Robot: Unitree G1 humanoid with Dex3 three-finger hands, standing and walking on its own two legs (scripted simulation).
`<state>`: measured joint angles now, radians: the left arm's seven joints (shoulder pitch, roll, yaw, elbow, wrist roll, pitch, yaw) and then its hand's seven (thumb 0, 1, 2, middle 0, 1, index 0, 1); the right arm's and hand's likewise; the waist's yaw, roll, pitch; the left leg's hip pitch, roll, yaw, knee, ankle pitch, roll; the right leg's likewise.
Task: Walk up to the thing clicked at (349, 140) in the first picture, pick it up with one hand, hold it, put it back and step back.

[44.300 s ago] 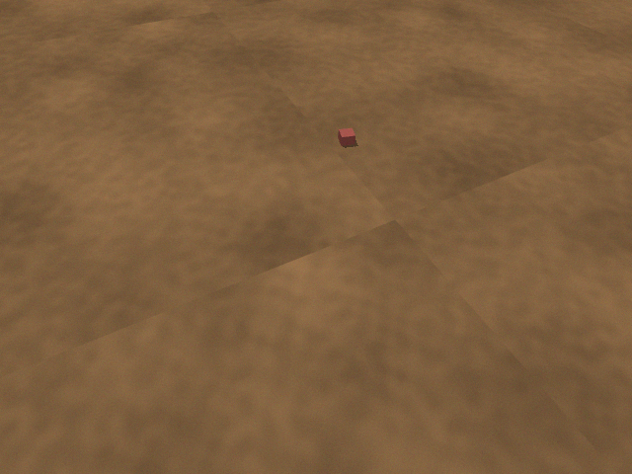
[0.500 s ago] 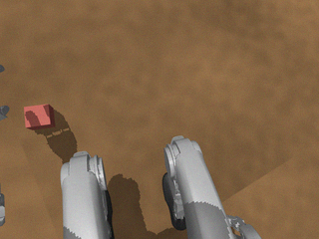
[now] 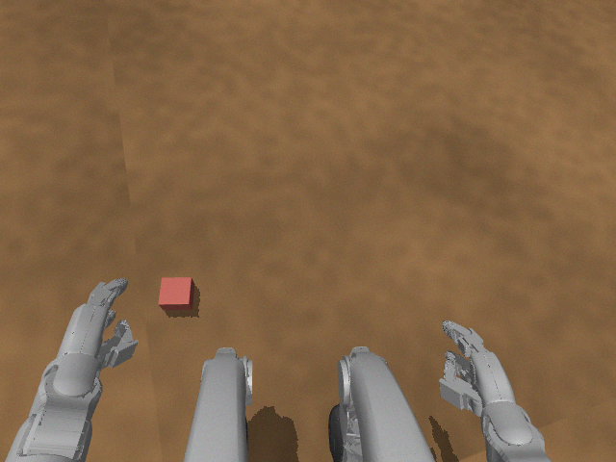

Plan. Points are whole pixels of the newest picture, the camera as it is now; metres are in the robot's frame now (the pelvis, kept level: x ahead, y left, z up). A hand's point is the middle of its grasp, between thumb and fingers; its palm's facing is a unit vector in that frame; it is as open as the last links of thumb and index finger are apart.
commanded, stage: home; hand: left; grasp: from above
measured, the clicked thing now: (177, 293) +0.49 +0.28 -0.54
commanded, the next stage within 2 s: none
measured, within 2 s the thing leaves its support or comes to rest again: neither
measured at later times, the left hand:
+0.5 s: hand (102, 364) +0.23 +0.19 +0.09, palm faces +0.10 -0.97 -0.21, open 7.4 cm
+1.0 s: hand (99, 378) +0.22 +0.18 +0.10, palm faces +0.10 -0.97 -0.21, open 7.4 cm
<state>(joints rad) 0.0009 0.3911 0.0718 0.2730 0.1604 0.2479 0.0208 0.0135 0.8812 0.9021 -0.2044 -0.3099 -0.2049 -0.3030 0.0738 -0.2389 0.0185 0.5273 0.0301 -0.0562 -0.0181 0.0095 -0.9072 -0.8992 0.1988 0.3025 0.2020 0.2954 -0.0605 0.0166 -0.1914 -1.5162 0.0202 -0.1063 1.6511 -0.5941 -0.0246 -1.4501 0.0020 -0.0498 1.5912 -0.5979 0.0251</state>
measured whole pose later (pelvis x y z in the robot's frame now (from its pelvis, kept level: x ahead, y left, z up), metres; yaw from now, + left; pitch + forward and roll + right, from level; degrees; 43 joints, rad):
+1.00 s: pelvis +0.07 -0.01 +0.15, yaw +3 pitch +10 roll -3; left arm 0.50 0.23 0.03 -0.13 -0.05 0.46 0.02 0.02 0.91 0.90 -0.20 -0.30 -0.20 -0.30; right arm 0.28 -0.21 0.04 0.52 0.00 -0.24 -0.18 0.02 -0.90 -0.90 0.20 0.30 0.21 0.30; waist -0.04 0.04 -0.16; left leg -0.70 0.03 -0.08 1.00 -0.47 -0.03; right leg -0.64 0.00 -0.05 0.94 -0.47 0.01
